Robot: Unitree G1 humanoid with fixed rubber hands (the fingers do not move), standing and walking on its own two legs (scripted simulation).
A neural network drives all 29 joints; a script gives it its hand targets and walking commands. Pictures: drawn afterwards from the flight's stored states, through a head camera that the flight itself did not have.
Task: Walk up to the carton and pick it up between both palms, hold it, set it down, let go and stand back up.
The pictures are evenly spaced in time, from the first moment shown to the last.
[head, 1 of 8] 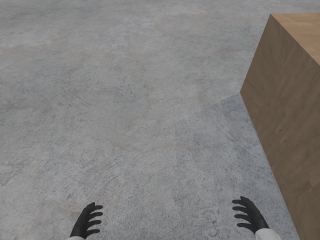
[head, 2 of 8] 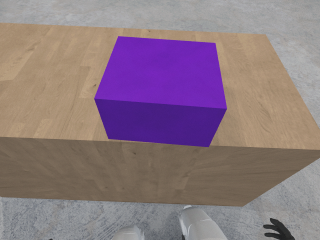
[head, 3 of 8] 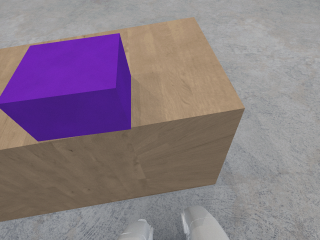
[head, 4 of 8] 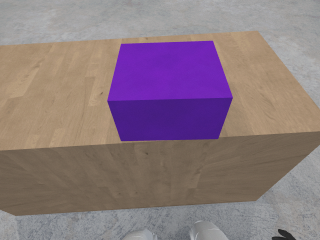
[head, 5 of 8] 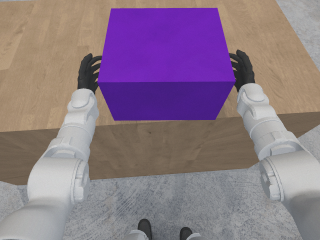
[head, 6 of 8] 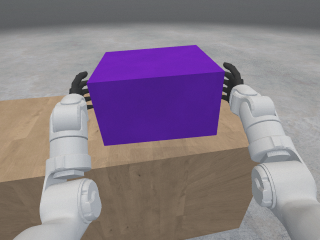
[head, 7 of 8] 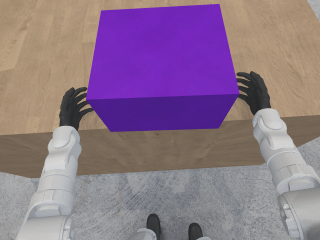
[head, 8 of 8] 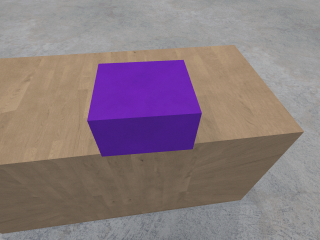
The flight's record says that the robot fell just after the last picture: no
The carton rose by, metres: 0.23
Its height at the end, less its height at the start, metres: +0.00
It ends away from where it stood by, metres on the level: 0.06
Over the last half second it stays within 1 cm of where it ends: yes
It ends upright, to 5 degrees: yes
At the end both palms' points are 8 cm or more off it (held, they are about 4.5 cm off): yes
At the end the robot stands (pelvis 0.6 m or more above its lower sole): yes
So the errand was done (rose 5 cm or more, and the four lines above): yes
